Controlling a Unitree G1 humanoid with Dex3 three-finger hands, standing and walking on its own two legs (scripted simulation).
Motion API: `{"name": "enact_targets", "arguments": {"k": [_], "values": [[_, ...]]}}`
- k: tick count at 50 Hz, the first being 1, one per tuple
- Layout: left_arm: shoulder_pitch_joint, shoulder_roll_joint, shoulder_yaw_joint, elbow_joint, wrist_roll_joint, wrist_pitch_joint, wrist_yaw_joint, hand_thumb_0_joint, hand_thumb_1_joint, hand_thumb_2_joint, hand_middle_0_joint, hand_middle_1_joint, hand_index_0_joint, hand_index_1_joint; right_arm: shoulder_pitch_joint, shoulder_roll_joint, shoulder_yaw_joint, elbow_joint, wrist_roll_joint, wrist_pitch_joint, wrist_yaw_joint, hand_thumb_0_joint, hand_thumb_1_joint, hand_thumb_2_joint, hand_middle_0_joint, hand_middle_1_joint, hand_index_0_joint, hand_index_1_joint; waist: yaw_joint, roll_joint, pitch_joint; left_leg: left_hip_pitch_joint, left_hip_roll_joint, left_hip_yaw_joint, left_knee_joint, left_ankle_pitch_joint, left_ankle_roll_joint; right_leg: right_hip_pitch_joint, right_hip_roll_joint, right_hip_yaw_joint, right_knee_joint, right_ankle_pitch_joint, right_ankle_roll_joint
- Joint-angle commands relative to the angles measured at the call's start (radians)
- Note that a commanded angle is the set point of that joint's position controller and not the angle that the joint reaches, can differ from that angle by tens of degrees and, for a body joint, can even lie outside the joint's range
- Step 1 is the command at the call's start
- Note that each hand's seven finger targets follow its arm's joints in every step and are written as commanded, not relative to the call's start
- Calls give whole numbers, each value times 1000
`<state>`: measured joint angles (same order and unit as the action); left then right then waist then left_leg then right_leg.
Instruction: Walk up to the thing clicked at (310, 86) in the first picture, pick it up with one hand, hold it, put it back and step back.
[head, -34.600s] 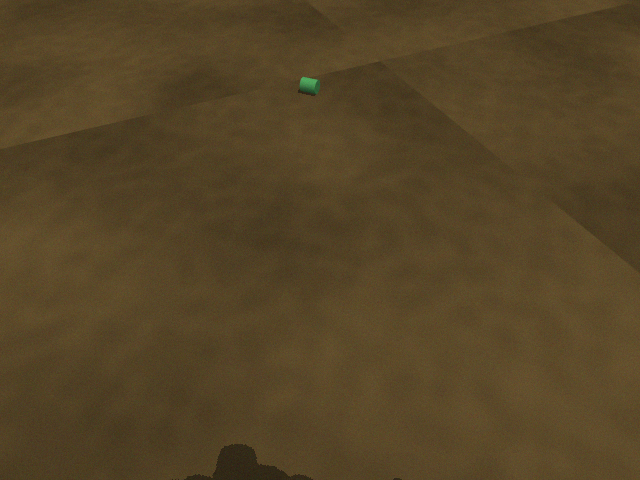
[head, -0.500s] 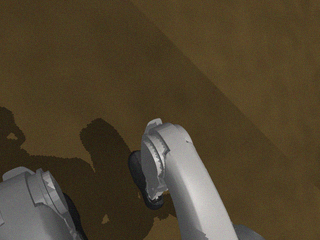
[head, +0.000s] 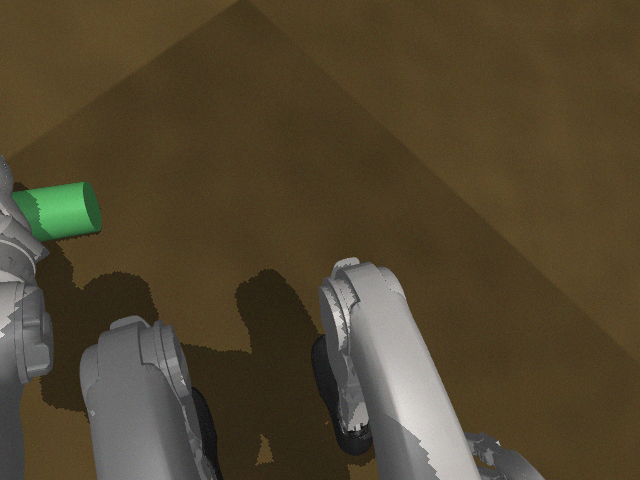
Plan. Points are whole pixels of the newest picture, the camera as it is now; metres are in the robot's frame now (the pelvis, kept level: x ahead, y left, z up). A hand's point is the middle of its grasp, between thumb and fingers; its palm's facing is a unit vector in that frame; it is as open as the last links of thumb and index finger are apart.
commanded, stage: withdraw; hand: left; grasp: from above
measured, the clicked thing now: (58, 212) +0.54 +0.28 -0.30
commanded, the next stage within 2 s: home in 0.02 s
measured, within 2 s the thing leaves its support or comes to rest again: neither
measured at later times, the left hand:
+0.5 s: hand out of the picture +0.41 +0.30 -0.07, palm faces -0.40 -0.23 -0.89, open 10.8 cm
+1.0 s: hand out of the picture +0.28 +0.23 +0.14, palm faces -0.14 -0.83 -0.54, open 7.6 cm
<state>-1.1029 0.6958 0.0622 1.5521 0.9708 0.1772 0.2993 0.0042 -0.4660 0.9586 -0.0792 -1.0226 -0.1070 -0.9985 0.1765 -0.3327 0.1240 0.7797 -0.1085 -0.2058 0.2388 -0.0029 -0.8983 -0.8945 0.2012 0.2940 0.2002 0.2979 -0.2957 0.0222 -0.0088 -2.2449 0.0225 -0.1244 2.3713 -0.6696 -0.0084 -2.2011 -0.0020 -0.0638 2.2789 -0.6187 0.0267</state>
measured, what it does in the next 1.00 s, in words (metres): rises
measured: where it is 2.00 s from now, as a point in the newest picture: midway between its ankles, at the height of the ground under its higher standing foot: (278, 445)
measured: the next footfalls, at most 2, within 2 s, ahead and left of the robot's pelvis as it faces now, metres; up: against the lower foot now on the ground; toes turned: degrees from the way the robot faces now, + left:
none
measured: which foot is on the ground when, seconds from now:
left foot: down 0.00-1.00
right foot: down 0.00-1.00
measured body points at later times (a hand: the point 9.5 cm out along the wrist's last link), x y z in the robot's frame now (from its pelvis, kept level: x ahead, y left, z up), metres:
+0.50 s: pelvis +0.01 +0.01 +0.05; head +0.21 +0.06 +0.44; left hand +0.43 +0.31 -0.02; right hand +0.11 -0.28 -0.06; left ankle +0.09 +0.13 -0.31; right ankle +0.12 -0.12 -0.31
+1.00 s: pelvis +0.03 +0.00 +0.23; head +0.15 +0.03 +0.66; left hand +0.28 +0.28 +0.18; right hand +0.25 -0.22 +0.13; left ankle +0.09 +0.13 -0.31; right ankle +0.11 -0.12 -0.31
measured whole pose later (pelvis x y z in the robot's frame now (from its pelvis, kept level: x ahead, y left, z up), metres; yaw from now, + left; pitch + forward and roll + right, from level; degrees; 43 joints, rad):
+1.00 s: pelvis +0.03 +0.00 +0.23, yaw +5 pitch +26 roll -3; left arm 0.06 0.36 0.01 0.21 0.27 0.20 0.04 0.01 0.85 0.89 -0.21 -0.31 -0.21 -0.31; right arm 0.10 -0.22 0.00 0.55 0.04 -0.06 -0.04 0.00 -0.90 -0.90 0.21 0.29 0.21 0.30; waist -0.05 0.04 -0.21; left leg -1.48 0.03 -0.06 1.63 -0.61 -0.01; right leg -1.45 -0.02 -0.05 1.58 -0.59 0.02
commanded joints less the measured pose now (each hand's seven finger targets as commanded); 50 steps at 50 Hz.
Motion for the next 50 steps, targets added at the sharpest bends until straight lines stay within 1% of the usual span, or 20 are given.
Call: {"name": "enact_targets", "arguments": {"k": [1, 5, 7, 8, 9, 13, 15, 18, 20, 21, 22, 23, 26, 27, 30, 33, 37, 41, 46, 50], "values": [[-326, 303, 26, -190, 60, -102, 44, 0, -513, 975, -70, -1011, -82, -996, 208, -226, -71, -19, 4, 5, -44, 0, -902, -896, 200, 300, 200, 300, 11, 212, -660, 355, -28, 106, -214, 89, 26, 386, 42, -54, -249, 21, -62], [-212, 324, 45, -198, 122, -175, 36, 0, -526, 976, -68, -998, -77, -987, 231, -237, -75, -28, -2, 35, -66, 0, -908, -898, 200, 300, 200, 300, 32, 263, -662, 382, -29, 105, -213, 187, 22, 367, 30, -82, -217, 149, -65], [-181, 326, 51, -284, 133, -209, 19, 0, -432, 969, -148, -912, -160, -898, 250, -233, -93, -40, -3, 57, -75, 0, -883, -894, 199, 299, 199, 299, 43, 270, -733, 427, -26, 102, -211, 232, 22, 414, 29, -84, -217, 197, -60], [-157, 333, 63, -362, 123, -224, 9, 0, -352, 1014, -228, -832, -240, -818, 254, -234, -115, -47, 2, 67, -78, 0, -882, -894, 199, 299, 199, 299, 68, 291, -802, 475, -25, 106, -218, 252, 18, 431, 25, -81, -220, 212, -62], [-112, 334, 68, -411, 120, -235, -1, 0, -272, 1023, -270, -752, -242, -759, 257, -244, -130, -58, 1, 77, -83, 0, -882, -894, 199, 299, 199, 299, 71, 309, -814, 506, -25, 101, -230, 272, 15, 430, 21, -83, -225, 225, -65], [22, 344, 95, -692, 92, -272, -52, 0, -49, 983, -256, -668, -232, -690, 259, -242, -192, -97, 14, 119, -99, 0, -885, -895, 199, 299, 199, 299, 131, 365, -952, 640, -21, 97, -282, 331, 4, 455, 16, -71, -234, 264, -75], [37, 316, 90, -736, 71, -286, -85, 0, 71, 1007, -258, -650, -235, -671, 248, -248, -222, -117, 19, 143, -113, 0, -885, -895, 200, 299, 199, 299, 123, 334, -916, 641, -21, 86, -302, 292, 9, 406, 15, -69, -264, 221, -82], [109, 271, 81, -874, 30, -299, -127, 0, 190, 974, -245, -586, -226, -603, 234, -223, -247, -145, 36, 171, -132, 0, -888, -896, 199, 299, 199, 299, 155, 327, -909, 666, -21, 81, -365, 233, 16, 395, 9, -57, -301, 172, -81], [178, 257, 85, -1008, -19, -307, -152, 0, 263, 933, -232, -528, -217, -542, 214, -210, -256, -164, 47, 182, -141, 0, -890, -897, 200, 299, 199, 299, 189, 334, -909, 703, -20, 70, -426, 198, 16, 408, 9, -53, -327, 146, -80], [283, 200, 67, -976, -46, -297, -168, 0, 293, 909, -225, -499, -211, -511, 198, -202, -257, -180, 56, 188, -146, 0, -891, -897, 200, 299, 199, 299, 192, 284, -877, 703, -20, 64, -447, 183, 22, 421, 8, -51, -354, 142, -74], [319, 190, 64, -1003, -73, -290, -182, 0, 340, 908, -223, -483, -210, -495, 180, -197, -253, -187, 65, 192, -152, 0, -892, -897, 200, 299, 199, 299, 198, 245, -860, 687, -16, 59, -475, 153, 28, 435, 12, -49, -369, 132, -66], [367, 138, 34, -977, -94, -283, -199, 0, 412, 919, -223, -469, -211, -480, 155, -196, -250, -195, 71, 197, -157, 0, -892, -897, 200, 300, 199, 300, 185, 223, -797, 660, -20, 42, -506, 104, 31, 416, 11, -51, -382, 104, -65], [452, 84, -2, -1051, -178, -257, -248, 0, 522, 849, -202, -376, -195, -382, 120, -179, -242, -227, 89, 202, -174, 0, -896, -899, 200, 300, 200, 300, 192, 155, -718, 631, -13, 29, -587, -18, 51, 471, 21, -44, -463, 44, -51], [509, 46, -24, -1059, -214, -247, -266, 0, 541, 836, -198, -360, -192, -365, 100, -177, -237, -234, 93, 201, -179, 0, -896, -899, 200, 300, 200, 300, 189, 130, -666, 633, -12, 18, -618, -40, 52, 475, 20, -47, -483, 31, -50], [561, -3, -49, -1179, -325, -229, -300, 0, 668, 835, -193, -318, -190, -321, 58, -158, -231, -262, 105, 189, -192, 0, -898, -899, 200, 300, 200, 300, 198, 107, -666, 705, -6, 19, -683, -31, 53, 562, 21, -36, -542, 50, -44], [599, -7, -13, -1278, -403, -215, -298, 0, 792, 877, -198, -314, -197, -315, 21, -137, -227, -285, 120, 171, -209, 0, -898, -900, 200, 300, 200, 300, 214, 108, -690, 762, -8, 32, -731, -22, 53, 639, 18, -21, -601, 63, -41], [736, -17, 56, -1371, -465, -188, -256, 0, 881, 915, -204, -316, -203, -318, -25, -117, -214, -299, 139, 148, -241, 0, -898, -900, 200, 300, 200, 300, 246, 154, -684, 866, -10, 31, -830, -7, 41, 714, 8, -2, -660, 66, -47], [878, -95, 51, -1430, -529, -128, -226, 0, 894, 900, -200, -300, -200, -300, -44, -85, -210, -321, 149, 130, -267, 0, -899, -900, 200, 300, 200, 300, 240, 129, -665, 967, -17, 55, -910, 48, 38, 830, 7, 11, -773, 91, -47], [1038, -168, 22, -1521, -680, -31, -231, 0, 875, 896, -200, -302, -199, -303, -57, -65, -204, -354, 157, 102, -299, 0, -898, -900, 200, 300, 200, 300, 228, 72, -629, 1073, -20, 52, -1025, 16, 44, 1002, 8, 27, -938, 58, -39], [1146, -216, 12, -1582, -791, 18, -229, 0, 891, 896, -199, -298, -199, -298, -35, -41, -191, -353, 158, 71, -324, 0, -899, -900, 200, 300, 200, 300, 208, 43, -578, 1166, -22, 59, -1099, 106, 40, 1130, 14, 36, -1046, 122, -38]]}}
